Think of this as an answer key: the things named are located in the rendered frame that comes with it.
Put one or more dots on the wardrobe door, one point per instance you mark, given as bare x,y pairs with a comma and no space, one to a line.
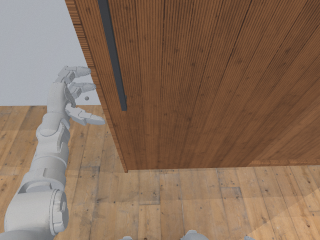
209,83
300,140

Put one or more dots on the robot left forearm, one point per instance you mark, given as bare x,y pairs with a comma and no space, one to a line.
48,166

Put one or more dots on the robot right shin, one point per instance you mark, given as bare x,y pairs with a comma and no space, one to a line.
191,231

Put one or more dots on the left robot hand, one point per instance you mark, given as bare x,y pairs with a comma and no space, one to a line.
59,96

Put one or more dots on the robot left upper arm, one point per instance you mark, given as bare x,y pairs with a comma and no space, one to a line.
38,215

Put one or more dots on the handle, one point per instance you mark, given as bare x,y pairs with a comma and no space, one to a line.
111,44

